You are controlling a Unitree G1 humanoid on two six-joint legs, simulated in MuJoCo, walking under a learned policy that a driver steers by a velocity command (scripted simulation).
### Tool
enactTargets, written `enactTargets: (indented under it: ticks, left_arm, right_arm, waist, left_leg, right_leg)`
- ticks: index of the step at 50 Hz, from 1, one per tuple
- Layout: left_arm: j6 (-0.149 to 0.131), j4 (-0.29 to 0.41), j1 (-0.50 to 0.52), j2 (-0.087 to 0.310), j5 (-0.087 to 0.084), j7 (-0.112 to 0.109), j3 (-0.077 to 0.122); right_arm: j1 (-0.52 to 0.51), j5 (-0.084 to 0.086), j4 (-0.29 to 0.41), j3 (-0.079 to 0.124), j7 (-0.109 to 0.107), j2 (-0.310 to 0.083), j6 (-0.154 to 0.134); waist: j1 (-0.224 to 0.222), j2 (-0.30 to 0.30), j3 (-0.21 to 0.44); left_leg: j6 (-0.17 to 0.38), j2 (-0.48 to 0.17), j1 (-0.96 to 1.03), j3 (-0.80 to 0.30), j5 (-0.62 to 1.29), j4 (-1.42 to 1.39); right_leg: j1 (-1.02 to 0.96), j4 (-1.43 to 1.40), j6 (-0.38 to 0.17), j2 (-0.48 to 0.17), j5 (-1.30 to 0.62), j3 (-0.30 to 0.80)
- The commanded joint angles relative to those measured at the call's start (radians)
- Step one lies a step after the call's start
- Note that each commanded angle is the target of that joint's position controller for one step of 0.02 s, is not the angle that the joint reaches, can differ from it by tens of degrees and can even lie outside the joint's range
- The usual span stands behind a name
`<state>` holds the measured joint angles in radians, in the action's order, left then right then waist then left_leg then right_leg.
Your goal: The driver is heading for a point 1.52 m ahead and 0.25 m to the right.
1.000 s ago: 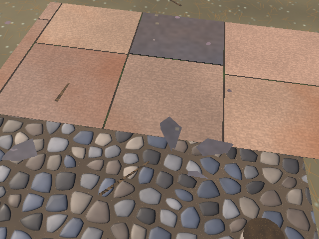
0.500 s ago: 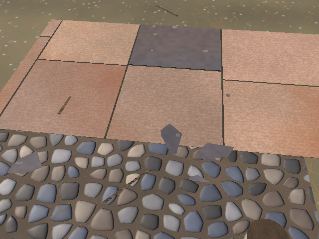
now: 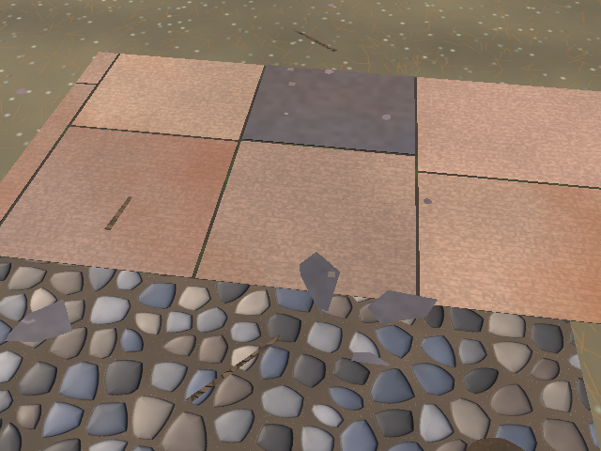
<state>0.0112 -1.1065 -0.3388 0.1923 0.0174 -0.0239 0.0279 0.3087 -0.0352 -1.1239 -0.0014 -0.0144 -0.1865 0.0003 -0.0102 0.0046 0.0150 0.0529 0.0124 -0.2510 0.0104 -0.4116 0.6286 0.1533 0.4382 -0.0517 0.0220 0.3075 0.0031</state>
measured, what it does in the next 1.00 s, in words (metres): walks ahead: right foot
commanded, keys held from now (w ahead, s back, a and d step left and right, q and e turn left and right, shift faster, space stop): w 0.54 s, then w+e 0.46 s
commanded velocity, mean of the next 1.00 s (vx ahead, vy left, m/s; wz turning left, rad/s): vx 0.44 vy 0.00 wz -0.15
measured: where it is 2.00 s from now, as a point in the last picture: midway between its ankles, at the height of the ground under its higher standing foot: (370, 292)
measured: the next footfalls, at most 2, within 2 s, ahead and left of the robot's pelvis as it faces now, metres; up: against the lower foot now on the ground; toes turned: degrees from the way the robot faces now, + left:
right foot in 0.54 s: +0.40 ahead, -0.06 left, +0.00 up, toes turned -4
left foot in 1.08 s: +0.73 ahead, +0.07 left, +0.00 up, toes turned -15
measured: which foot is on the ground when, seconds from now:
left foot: down 0.00-0.54, up 0.56-1.00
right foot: down 0.00-0.08, up 0.10-0.52, down 0.54-1.00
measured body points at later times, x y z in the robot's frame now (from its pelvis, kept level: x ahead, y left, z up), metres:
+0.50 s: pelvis +0.20 +0.01 -0.02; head +0.24 +0.01 +0.43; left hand +0.41 +0.22 -0.14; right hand +0.07 -0.20 -0.15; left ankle +0.01 +0.10 -0.74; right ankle +0.35 -0.07 -0.73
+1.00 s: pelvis +0.48 -0.01 +0.00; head +0.52 -0.02 +0.44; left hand +0.44 +0.24 -0.14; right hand +0.68 -0.25 -0.11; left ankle +0.67 +0.10 -0.70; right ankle +0.36 -0.06 -0.74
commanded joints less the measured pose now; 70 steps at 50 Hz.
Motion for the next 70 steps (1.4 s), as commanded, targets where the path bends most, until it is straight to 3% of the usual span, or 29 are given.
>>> enactTargets:
  ticks: [1,4,5,6,7,8,10,15,21,23,25,26,27,28,29,31,33,37,48,51,53,54,55,56,57,58,59,61,70]
  left_arm:
    - [-0.014,0.027,-0.015,0.156,0.005,0.003,0.037]
    - [-0.026,0.072,0.101,0.125,-0.004,0.010,0.038]
    - [-0.037,0.096,0.121,0.047,0.000,0.017,0.018]
    - [-0.044,0.135,0.139,0.040,0.007,0.025,0.015]
    - [-0.050,0.141,0.154,0.096,0.028,0.034,0.025]
    - [-0.060,0.134,0.151,0.086,0.022,0.046,0.024]
    - [-0.071,0.112,0.122,0.077,0.018,0.061,0.025]
    - [-0.053,0.157,0.229,0.055,0.018,0.063,0.022]
    - [-0.053,0.259,0.431,0.041,0.002,0.060,0.000]
    - [-0.057,0.258,0.381,0.066,0.001,0.049,0.009]
    - [-0.070,0.199,0.175,0.108,-0.004,0.034,0.032]
    - [-0.079,0.144,0.012,0.129,0.000,0.025,0.048]
    - [-0.084,0.113,-0.139,0.202,0.025,0.015,0.070]
    - [-0.080,0.116,-0.154,0.280,0.041,0.022,0.085]
    - [-0.070,0.116,-0.075,0.246,-0.004,0.035,0.084]
    - [-0.081,0.143,0.085,0.120,-0.013,0.042,0.051]
    - [-0.095,0.120,0.079,0.066,-0.007,0.033,0.032]
    - [-0.111,0.104,-0.007,0.118,-0.010,0.021,0.039]
    - [-0.088,0.119,-0.207,0.139,0.000,0.011,0.047]
    - [-0.084,0.143,-0.164,0.166,0.005,0.000,0.058]
    - [-0.091,0.163,-0.111,0.191,-0.001,0.010,0.066]
    - [-0.100,0.183,-0.094,0.170,-0.011,0.019,0.063]
    - [-0.104,0.230,-0.131,0.078,-0.041,0.018,0.044]
    - [-0.093,0.252,-0.201,0.103,-0.045,0.015,0.051]
    - [-0.074,0.221,-0.168,0.150,-0.017,0.008,0.060]
    - [-0.070,0.229,-0.090,0.136,-0.003,0.021,0.058]
    - [-0.067,0.238,-0.062,0.110,0.003,0.031,0.056]
    - [-0.047,0.245,-0.054,0.088,0.024,0.048,0.054]
    - [-0.043,0.353,0.243,0.064,0.022,0.080,0.021]
  right_arm:
    - [-0.021,0.002,0.071,0.011,0.015,-0.045,-0.039]
    - [0.210,0.012,-0.004,0.023,0.007,-0.042,-0.059]
    - [0.323,-0.001,-0.020,0.039,-0.004,-0.112,-0.068]
    - [0.390,0.010,-0.038,0.063,-0.001,-0.206,-0.062]
    - [0.299,0.007,-0.016,0.057,-0.003,-0.170,-0.058]
    - [0.209,0.010,0.021,0.049,0.003,-0.137,-0.068]
    - [0.155,0.018,0.048,0.039,0.002,-0.102,-0.090]
    - [0.274,0.019,0.006,0.021,-0.003,-0.064,-0.108]
    - [0.285,0.014,0.003,0.019,-0.011,-0.093,-0.108]
    - [0.255,0.016,0.006,0.024,-0.012,-0.111,-0.111]
    - [0.225,0.015,0.009,0.033,-0.013,-0.138,-0.109]
    - [0.205,0.020,0.015,0.037,-0.011,-0.146,-0.105]
    - [0.220,0.023,0.038,0.028,-0.005,-0.111,-0.104]
    - [0.331,0.044,0.052,0.015,0.009,0.008,-0.100]
    - [0.260,0.022,0.060,0.040,0.012,-0.089,-0.098]
    - [0.081,0.009,0.118,0.048,0.017,-0.101,-0.110]
    - [0.074,-0.008,0.129,0.048,0.023,-0.071,-0.095]
    - [-0.005,-0.013,0.183,0.049,0.029,-0.057,-0.060]
    - [-0.445,0.012,0.382,0.038,0.037,-0.083,-0.059]
    - [-0.405,0.019,0.400,0.042,0.034,-0.111,-0.075]
    - [-0.193,0.020,0.345,0.064,0.018,-0.159,-0.093]
    - [-0.040,0.002,0.320,0.081,0.004,-0.210,-0.107]
    - [0.085,-0.029,0.328,0.100,-0.012,-0.298,-0.105]
    - [0.040,-0.019,0.322,0.110,-0.005,-0.317,-0.086]
    - [-0.051,-0.011,0.347,0.091,0.001,-0.206,-0.076]
    - [-0.106,-0.001,0.354,0.072,0.005,-0.132,-0.079]
    - [-0.119,-0.005,0.344,0.064,0.007,-0.109,-0.083]
    - [-0.080,0.003,0.307,0.060,0.007,-0.102,-0.100]
    - [0.049,0.020,0.228,0.065,0.027,-0.135,-0.126]
  waist:
    - [0.016,0.118,-0.162]
    - [0.123,0.029,-0.160]
    - [0.156,-0.187,-0.114]
    - [0.151,-0.299,-0.141]
    - [0.093,-0.167,-0.215]
    - [0.052,-0.096,-0.226]
    - [0.015,-0.062,-0.182]
    - [0.033,-0.085,-0.135]
    - [0.057,-0.125,-0.166]
    - [0.018,-0.123,-0.138]
    - [-0.072,-0.114,-0.025]
    - [-0.140,-0.093,0.057]
    - [-0.177,-0.013,0.160]
    - [-0.090,0.205,0.249]
    - [-0.082,0.107,0.201]
    - [-0.027,0.006,-0.031]
    - [0.034,0.005,-0.057]
    - [0.049,0.019,-0.067]
    - [-0.088,0.068,-0.086]
    - [-0.046,0.088,-0.072]
    - [0.050,0.062,0.032]
    - [0.115,0.014,0.140]
    - [0.128,-0.140,0.302]
    - [0.058,-0.318,0.362]
    - [0.029,-0.129,0.196]
    - [0.033,-0.032,0.070]
    - [0.016,-0.033,0.012]
    - [-0.009,-0.089,-0.022]
    - [0.015,-0.087,-0.068]
  left_leg:
    - [0.020,-0.018,-0.102,0.035,-0.030,0.025]
    - [0.042,0.009,0.285,0.014,0.034,-0.251]
    - [0.067,-0.219,0.388,-0.323,-0.195,-0.433]
    - [0.146,-0.380,0.367,-0.648,-0.429,-0.567]
    - [0.174,-0.391,0.265,-0.645,-0.445,-0.566]
    - [0.158,-0.344,0.217,-0.547,-0.341,-0.560]
    - [0.127,-0.263,0.233,-0.366,-0.055,-0.563]
    - [0.125,-0.200,0.307,-0.161,0.473,-0.498]
    - [0.130,-0.196,0.269,-0.083,0.716,-0.483]
    - [0.116,-0.213,0.293,-0.059,0.936,-0.412]
    - [0.089,-0.208,0.327,-0.030,1.165,-0.171]
    - [0.073,-0.180,0.260,-0.007,1.087,0.025]
    - [0.065,-0.131,0.071,0.017,0.739,0.306]
    - [0.026,0.062,-0.264,0.034,-0.078,0.687]
    - [0.046,0.028,-0.363,-0.073,-0.039,0.765]
    - [0.049,-0.066,-0.383,-0.057,0.138,0.677]
    - [0.025,-0.100,-0.281,-0.058,0.162,0.575]
    - [-0.033,-0.102,-0.299,-0.020,0.183,0.428]
    - [-0.080,-0.039,-0.418,0.004,0.384,0.017]
    - [-0.051,-0.016,-0.279,-0.010,0.319,-0.091]
    - [-0.013,0.024,0.036,0.008,0.303,-0.184]
    - [0.025,-0.085,0.278,-0.087,0.271,-0.194]
    - [0.081,-0.379,0.543,-0.403,0.174,-0.202]
    - [0.177,-0.488,0.577,-0.772,0.129,-0.329]
    - [0.162,-0.442,0.429,-0.654,-0.002,-0.341]
    - [0.140,-0.379,0.283,-0.487,0.031,-0.368]
    - [0.116,-0.329,0.188,-0.376,0.129,-0.403]
    - [0.102,-0.270,0.104,-0.239,0.287,-0.431]
    - [0.115,-0.211,0.117,0.001,0.514,-0.502]
  right_leg:
    - [0.126,-0.293,-0.156,-0.278,0.409,0.340]
    - [0.385,-0.057,-0.092,-0.134,0.351,0.150]
    - [0.489,0.267,-0.051,-0.025,0.261,0.004]
    - [0.643,0.467,-0.048,0.037,0.264,-0.057]
    - [0.654,0.592,-0.058,-0.038,0.172,0.006]
    - [0.639,0.617,-0.058,-0.068,0.074,0.021]
    - [0.586,0.601,-0.031,-0.096,-0.048,0.007]
    - [0.623,0.556,0.014,-0.079,-0.134,-0.071]
    - [0.466,0.222,-0.010,-0.031,-0.199,-0.139]
    - [0.350,0.167,-0.052,-0.001,-0.187,-0.147]
    - [0.135,0.124,-0.091,0.049,-0.164,-0.143]
    - [-0.066,0.058,-0.110,0.040,-0.204,-0.131]
    - [-0.296,0.038,-0.146,-0.155,-0.021,0.085]
    - [-0.490,-0.087,-0.290,-0.434,0.061,0.625]
    - [-0.408,-0.205,-0.303,-0.394,0.190,0.740]
    - [-0.133,-0.246,-0.249,-0.316,0.043,0.467]
    - [0.005,-0.262,-0.208,-0.232,-0.166,0.324]
    - [0.055,-0.279,-0.218,-0.186,-0.305,0.236]
    - [-0.165,-0.178,-0.170,-0.160,-0.553,0.273]
    - [-0.170,-0.103,-0.139,-0.169,-0.637,0.300]
    - [-0.106,0.107,-0.096,-0.117,-0.775,0.268]
    - [0.022,0.321,-0.077,-0.060,-0.623,0.237]
    - [0.244,0.617,-0.052,0.032,-0.143,0.137]
    - [0.432,0.792,-0.048,0.090,0.243,0.083]
    - [0.493,0.860,-0.052,0.001,0.153,0.096]
    - [0.485,0.827,-0.044,-0.030,0.069,0.088]
    - [0.456,0.783,-0.038,-0.053,0.028,0.085]
    - [0.413,0.737,-0.025,-0.072,0.005,0.079]
    - [0.454,0.345,0.018,-0.076,-0.242,-0.010]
